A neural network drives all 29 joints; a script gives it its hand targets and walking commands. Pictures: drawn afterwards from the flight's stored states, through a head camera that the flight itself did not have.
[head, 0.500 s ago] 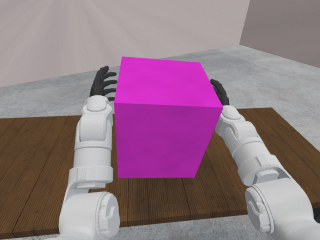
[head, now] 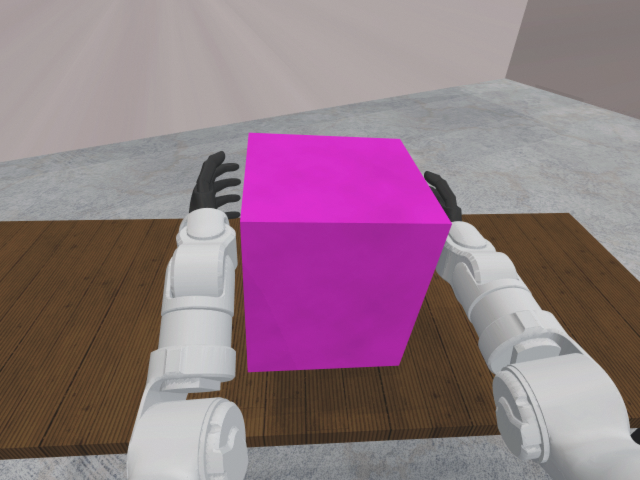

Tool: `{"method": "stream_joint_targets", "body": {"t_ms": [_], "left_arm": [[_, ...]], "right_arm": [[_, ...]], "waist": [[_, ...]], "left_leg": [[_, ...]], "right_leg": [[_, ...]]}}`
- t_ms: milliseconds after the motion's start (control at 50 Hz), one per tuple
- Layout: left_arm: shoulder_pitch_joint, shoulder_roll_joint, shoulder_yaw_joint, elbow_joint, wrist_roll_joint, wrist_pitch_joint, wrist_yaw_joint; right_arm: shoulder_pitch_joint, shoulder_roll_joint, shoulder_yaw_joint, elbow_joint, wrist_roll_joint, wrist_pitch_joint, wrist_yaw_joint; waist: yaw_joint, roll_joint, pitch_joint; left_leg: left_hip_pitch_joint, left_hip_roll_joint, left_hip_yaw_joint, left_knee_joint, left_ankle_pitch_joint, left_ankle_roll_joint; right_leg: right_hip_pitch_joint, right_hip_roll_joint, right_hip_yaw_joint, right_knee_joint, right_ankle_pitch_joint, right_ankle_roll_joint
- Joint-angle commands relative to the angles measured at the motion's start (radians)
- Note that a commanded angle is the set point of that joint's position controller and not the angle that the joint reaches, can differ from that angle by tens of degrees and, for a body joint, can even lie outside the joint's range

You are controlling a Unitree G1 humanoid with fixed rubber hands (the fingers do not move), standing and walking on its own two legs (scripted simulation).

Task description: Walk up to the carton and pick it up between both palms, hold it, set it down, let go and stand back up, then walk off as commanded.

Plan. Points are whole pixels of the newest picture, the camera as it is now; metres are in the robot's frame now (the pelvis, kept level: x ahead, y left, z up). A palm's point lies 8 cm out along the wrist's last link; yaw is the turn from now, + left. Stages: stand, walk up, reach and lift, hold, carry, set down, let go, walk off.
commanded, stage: set down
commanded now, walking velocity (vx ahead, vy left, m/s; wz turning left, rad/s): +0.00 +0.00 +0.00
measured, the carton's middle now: (325, 252) +0.40 +0.05 +0.14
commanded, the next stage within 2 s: none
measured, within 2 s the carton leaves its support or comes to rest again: neither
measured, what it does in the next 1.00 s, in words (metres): stands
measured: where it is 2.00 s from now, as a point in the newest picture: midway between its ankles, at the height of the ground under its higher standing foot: outside the picture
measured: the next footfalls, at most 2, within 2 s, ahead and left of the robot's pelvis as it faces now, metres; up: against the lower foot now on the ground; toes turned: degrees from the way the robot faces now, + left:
none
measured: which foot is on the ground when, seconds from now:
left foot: down 0.00-1.00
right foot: down 0.00-1.00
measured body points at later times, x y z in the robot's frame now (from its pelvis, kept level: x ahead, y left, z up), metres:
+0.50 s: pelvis +0.01 -0.01 +0.00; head -0.04 +0.00 +0.45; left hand +0.37 +0.20 +0.19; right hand +0.44 -0.09 +0.16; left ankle +0.03 +0.13 -0.75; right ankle -0.03 -0.12 -0.75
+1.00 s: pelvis +0.02 -0.01 +0.00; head -0.02 -0.02 +0.45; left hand +0.37 +0.21 +0.16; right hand +0.45 -0.09 +0.14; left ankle +0.03 +0.13 -0.75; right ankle -0.03 -0.12 -0.75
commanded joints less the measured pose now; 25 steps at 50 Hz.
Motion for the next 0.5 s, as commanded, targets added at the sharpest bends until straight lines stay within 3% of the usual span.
{"method": "stream_joint_targets", "body": {"t_ms": [0,180,360,480], "left_arm": [[-0.585,-0.650,-0.393,-0.149,-0.103,-0.058,-0.089],[-0.538,-0.664,-0.387,-0.156,-0.099,-0.060,-0.082],[-0.524,-0.664,-0.399,-0.212,-0.099,-0.079,-0.064],[-0.493,-0.650,-0.383,-0.213,-0.092,-0.084,-0.060]], "right_arm": [[-0.907,0.443,0.172,-0.385,-0.002,-0.119,0.149],[-0.860,0.401,0.129,-0.309,-0.044,-0.133,0.171],[-0.854,0.414,0.157,-0.323,-0.036,-0.150,0.178],[-0.839,0.413,0.166,-0.320,-0.041,-0.151,0.180]], "waist": [[0.037,0.085,-0.318],[0.037,0.101,-0.301],[0.069,0.105,-0.337],[0.084,0.077,-0.323]], "left_leg": [[0.485,-0.075,-0.080,0.047,0.427,-0.042],[0.487,-0.066,-0.080,0.041,0.436,-0.054],[0.495,-0.068,-0.079,0.062,0.521,-0.057],[0.480,-0.068,-0.077,0.062,0.538,-0.049]], "right_leg": [[-0.117,0.071,-0.079,-0.063,0.067,-0.019],[-0.153,0.071,-0.090,-0.073,0.038,-0.033],[-0.152,0.073,-0.089,-0.067,0.086,-0.035],[-0.148,0.072,-0.085,-0.067,0.095,-0.032]]}}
